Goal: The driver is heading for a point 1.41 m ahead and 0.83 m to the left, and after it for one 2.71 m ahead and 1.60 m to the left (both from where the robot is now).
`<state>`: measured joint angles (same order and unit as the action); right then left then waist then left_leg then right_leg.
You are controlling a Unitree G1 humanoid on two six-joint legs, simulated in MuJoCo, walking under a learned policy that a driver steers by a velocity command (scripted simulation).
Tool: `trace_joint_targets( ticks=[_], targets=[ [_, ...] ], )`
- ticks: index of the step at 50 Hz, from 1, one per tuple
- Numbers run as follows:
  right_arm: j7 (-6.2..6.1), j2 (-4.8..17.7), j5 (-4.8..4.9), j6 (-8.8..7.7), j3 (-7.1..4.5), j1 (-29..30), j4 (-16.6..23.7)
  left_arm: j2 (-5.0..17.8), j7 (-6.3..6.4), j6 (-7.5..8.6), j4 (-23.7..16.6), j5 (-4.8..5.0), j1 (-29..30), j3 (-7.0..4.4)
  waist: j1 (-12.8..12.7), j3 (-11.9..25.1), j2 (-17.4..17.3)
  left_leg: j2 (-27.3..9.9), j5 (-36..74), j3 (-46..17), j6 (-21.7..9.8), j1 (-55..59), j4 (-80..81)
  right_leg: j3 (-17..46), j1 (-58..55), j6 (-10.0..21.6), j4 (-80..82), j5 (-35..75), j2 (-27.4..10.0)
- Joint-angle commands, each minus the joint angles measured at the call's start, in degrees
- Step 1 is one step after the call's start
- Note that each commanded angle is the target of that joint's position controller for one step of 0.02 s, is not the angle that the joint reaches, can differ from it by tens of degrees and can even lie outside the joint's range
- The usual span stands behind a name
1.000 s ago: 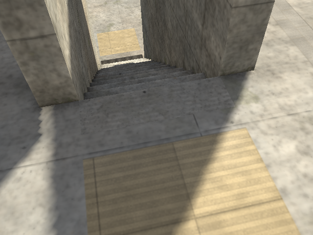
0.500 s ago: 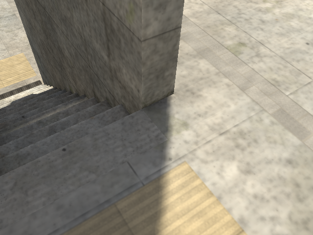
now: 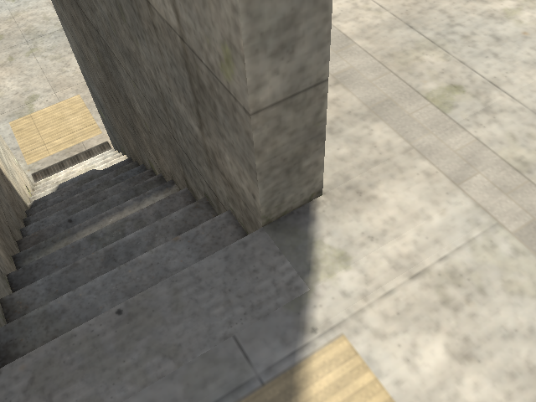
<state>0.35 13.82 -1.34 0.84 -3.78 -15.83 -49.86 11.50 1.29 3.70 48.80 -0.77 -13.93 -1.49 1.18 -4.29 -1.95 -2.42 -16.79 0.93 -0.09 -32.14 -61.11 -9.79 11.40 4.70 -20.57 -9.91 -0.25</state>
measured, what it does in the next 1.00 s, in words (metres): steps on the spot, turning left: left foot, then right foot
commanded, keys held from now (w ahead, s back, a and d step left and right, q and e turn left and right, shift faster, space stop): q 0.86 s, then s+q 0.14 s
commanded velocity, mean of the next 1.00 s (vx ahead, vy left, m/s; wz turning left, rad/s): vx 0.02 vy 0.00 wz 0.55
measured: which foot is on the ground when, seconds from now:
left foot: up 0.00-0.24, down 0.26-0.76, up 0.78-1.00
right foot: down 0.00-0.26, up 0.28-0.74, down 0.76-1.00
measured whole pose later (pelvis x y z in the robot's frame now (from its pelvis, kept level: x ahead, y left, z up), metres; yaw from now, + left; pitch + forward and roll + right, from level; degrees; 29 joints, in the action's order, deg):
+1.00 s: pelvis +0.04 -0.01 +0.00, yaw +35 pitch +0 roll +1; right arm 2.2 18.5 -0.8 5.0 -5.6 -12.3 -41.5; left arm 13.7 2.6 -0.8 39.2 -1.2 -10.4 -2.0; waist 0.6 -3.9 -2.9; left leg 3.9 -25.0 -3.4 3.5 -27.2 -63.0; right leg -5.0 12.2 2.4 -25.1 -13.3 -1.2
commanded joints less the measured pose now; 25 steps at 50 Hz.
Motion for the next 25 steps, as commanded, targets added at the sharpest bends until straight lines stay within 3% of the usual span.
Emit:
trace_joint_targets(
  ticks=[1, 4, 8, 11, 12, 13, 14, 15, 16, 17, 19, 20, 22, 25],
  targets=[
    [0.42, 1.05, -0.53, 1.0, -0.43, -4.76, 2.16, 6.07, 0.9, 0.42, -3.21, -0.11, 1.2, -1.37, 1.63, 5.09, 8.83, -1.26, 5.32, 0.82, 0.33, 3.0, 4.21, 2.36, -0.51, 6.27, 4.71, 34.0, -14.57],
    [1.14, 0.51, -0.7, 1.29, 0.1, -0.42, 4.42, 7.33, 1.02, -0.3, -2.54, -0.21, -0.7, -1.84, -0.13, 5.18, 8.7, -1.03, 6.51, 2.64, -0.59, 5.44, 12.32, 0.89, -1.55, 6.77, 3.28, 30.5, -15.83],
    [1.48, 2.03, -0.72, 1.53, -0.22, 2.25, 7.13, 9.83, 0.61, -1.8, -2.27, -0.59, -1.9, -2.94, -1.47, 5.18, 8.49, -0.02, -0.28, 4.22, -2.41, 7.41, 17.8, 1.66, -3.96, 6.51, -1.07, 26.96, -18.84],
    [1.33, 2.17, -0.35, 0.86, -0.46, 1.68, 8.47, 10.91, 0.69, -3.06, -2.14, -0.5, -1.92, -3.63, -1.03, 5.26, 6.99, 1.11, -2.16, 5.1, -4.19, 11.7, 26.26, 1.41, -4.37, 4.17, -7.74, 21.51, -19.46],
    [1.05, 2.84, -0.51, 0.01, -0.68, -0.43, 8.22, 10.94, 0.67, -3.54, -1.62, -0.64, -3.17, -3.83, 0.35, 6.74, 3.21, 1.44, 4.79, 3.52, -5.08, 17.07, 33.08, -0.36, -2.59, 1.38, -14.2, 16.52, -17.33],
    [0.28, 9.0, -1.2, -0.94, -2.22, -3.63, 8.03, 9.26, 0.45, -3.84, -2.7, -0.76, -5.05, -3.5, 0.91, 9.27, -8.76, -7.48, 20.66, -10.29, -7.76, 24.48, 39.01, -3.85, 4.84, -2.48, -29.23, 3.28, -11.54],
    [-0.04, 16.2, 0.03, -0.68, -4.09, -6.09, 8.29, 5.67, 0.39, -4.54, -6.76, -0.14, -2.24, -2.52, 1.81, 10.01, -18.52, -21.1, 41.59, -31.27, -19.26, 29.4, 41.73, -1.27, 20.59, -5.96, -41.3, -30.03, 1.19],
    [-0.14, 14.36, 1.39, -0.23, -4.01, -9.44, 7.18, 7.46, 0.51, -5.51, -6.43, -0.78, 0.51, -2.62, 3.54, 11.69, -7.03, -20.12, 38.5, -28.0, -21.57, 30.22, 41.62, 7.86, 21.74, -6.24, -48.2, -29.24, -0.49],
    [-0.53, 12.15, 1.17, 0.32, -3.27, -6.24, 7.57, 7.06, 0.33, -5.64, -6.61, -0.11, 1.51, -2.69, 2.0, 8.3, -5.13, -17.4, 33.34, -23.46, -20.53, 26.78, 41.73, 9.27, 23.17, -6.22, -49.8, -24.62, -1.09],
    [-0.9, 9.78, 0.84, 0.96, -2.48, -1.63, 8.4, 6.89, 0.31, -5.23, -6.31, 0.24, 2.27, -2.68, 0.13, 5.09, -2.71, -13.44, 27.62, -19.51, -17.53, 23.46, 43.09, 10.61, 23.21, -6.03, -47.08, -19.21, -2.2],
    [-1.13, 7.02, 1.2, 1.2, -1.6, 3.89, 10.29, 8.22, 0.23, -5.18, -5.76, -1.18, 0.96, -3.16, -2.01, 5.45, -3.7, -8.6, 27.56, -15.33, -14.37, 21.89, 43.22, 10.49, 20.99, -6.12, -44.49, -13.32, -1.87],
    [-0.87, 7.28, 1.13, 0.97, -1.61, 3.5, 10.51, 7.99, 0.06, -5.48, -5.56, -1.29, 0.02, -3.2, -2.16, 7.11, -3.01, -8.19, 29.64, -14.89, -14.15, 22.27, 42.74, 10.45, 19.89, -6.26, -44.59, -12.53, -1.08],
    [-0.47, 8.83, 0.98, 0.37, -2.08, 2.0, 10.39, 6.95, -0.06, -5.93, -5.86, -0.71, -0.22, -2.94, -1.97, 8.55, -1.63, -7.69, 28.94, -15.39, -14.01, 23.23, 42.55, 10.93, 19.37, -6.73, -42.03, -12.22, -0.65],
    [-0.34, 10.03, 0.58, 0.56, -2.49, 0.56, 10.53, 6.76, 0.13, -6.37, -7.06, -0.55, 2.04, -2.75, -0.59, 7.62, -3.6, -7.2, 18.55, -18.37, -14.0, 23.24, 43.77, 11.62, 19.96, -7.27, -35.82, -12.5, -0.29]
  ],
)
